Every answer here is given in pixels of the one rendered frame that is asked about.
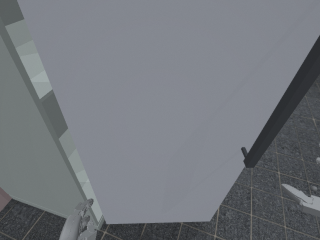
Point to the fridge door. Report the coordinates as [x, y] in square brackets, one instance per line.
[159, 96]

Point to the handle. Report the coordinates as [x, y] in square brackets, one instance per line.
[299, 86]

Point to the right robot hand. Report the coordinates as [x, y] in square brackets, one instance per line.
[310, 205]

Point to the left robot hand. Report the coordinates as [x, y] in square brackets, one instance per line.
[75, 223]

